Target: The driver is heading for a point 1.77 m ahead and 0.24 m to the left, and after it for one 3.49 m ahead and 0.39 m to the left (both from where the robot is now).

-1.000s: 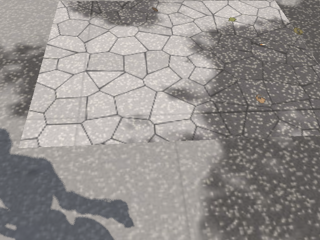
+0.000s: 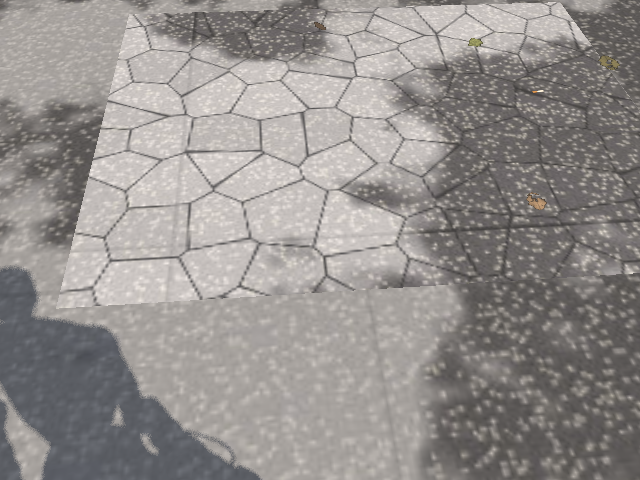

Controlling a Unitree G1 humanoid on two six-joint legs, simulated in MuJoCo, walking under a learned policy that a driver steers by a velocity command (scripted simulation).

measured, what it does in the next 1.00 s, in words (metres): walks ahead: right foot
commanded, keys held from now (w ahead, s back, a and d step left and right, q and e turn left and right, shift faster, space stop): no key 0.26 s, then w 0.14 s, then no key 0.60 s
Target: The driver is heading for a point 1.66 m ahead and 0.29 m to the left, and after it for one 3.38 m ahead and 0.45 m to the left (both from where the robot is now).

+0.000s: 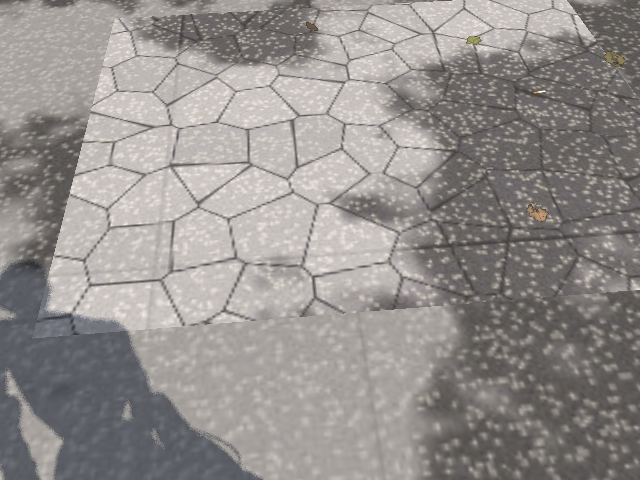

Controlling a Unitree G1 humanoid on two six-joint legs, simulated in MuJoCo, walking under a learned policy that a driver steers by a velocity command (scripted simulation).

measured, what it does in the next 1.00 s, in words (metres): steps on the spot: left foot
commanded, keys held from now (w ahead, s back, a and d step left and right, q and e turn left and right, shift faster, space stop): no key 0.56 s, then w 0.44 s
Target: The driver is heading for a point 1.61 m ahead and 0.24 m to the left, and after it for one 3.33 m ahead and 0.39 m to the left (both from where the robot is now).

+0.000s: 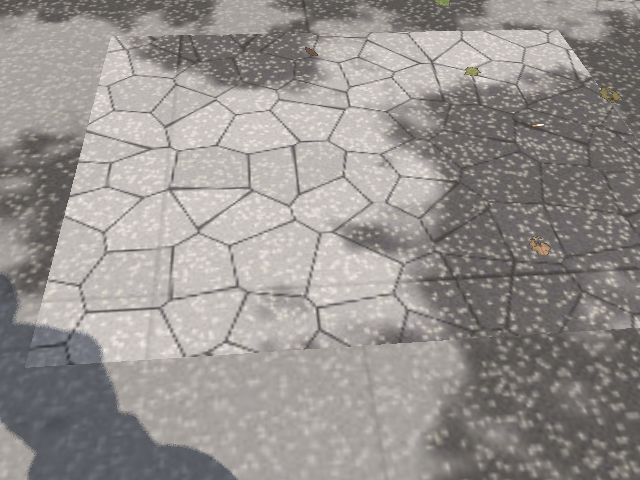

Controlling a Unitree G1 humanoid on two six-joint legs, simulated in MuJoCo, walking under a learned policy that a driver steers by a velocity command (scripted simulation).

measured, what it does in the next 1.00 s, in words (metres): walks ahead: right foot, then left foot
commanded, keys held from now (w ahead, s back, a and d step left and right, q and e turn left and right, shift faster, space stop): w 0.26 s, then no key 0.74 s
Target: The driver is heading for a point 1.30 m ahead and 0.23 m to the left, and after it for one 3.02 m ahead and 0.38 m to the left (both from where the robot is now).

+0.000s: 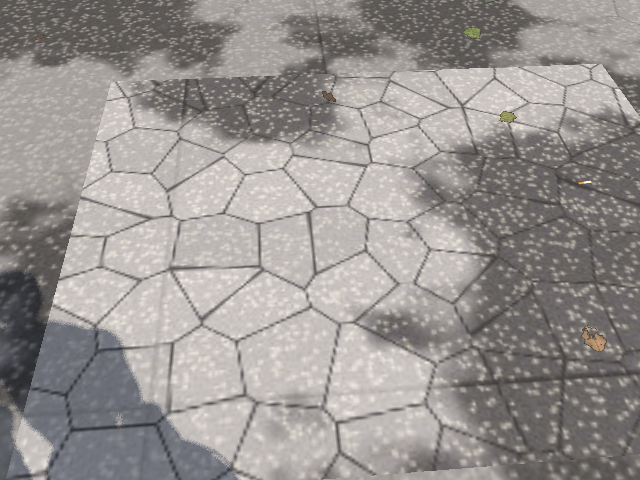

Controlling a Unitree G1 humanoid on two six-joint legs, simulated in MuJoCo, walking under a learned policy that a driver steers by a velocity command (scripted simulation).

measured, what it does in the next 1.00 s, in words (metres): walks ahead: left foot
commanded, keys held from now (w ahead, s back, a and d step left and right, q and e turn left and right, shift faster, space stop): no key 0.60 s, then w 0.40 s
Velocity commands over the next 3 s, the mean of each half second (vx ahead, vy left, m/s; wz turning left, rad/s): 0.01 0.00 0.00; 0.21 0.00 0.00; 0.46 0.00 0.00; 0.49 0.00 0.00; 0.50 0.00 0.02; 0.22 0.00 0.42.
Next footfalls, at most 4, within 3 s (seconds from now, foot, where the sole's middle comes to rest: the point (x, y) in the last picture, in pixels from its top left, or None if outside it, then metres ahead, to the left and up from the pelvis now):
0.98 left None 0.15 0.15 -0.78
1.46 right None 0.50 -0.01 -0.78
2.02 left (266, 359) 0.81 0.16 -0.78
2.60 right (338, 261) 1.12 -0.02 -0.78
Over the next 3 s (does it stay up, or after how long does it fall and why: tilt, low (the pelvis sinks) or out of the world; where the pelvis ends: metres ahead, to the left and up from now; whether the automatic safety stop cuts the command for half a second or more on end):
stays up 1.04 0.06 0.00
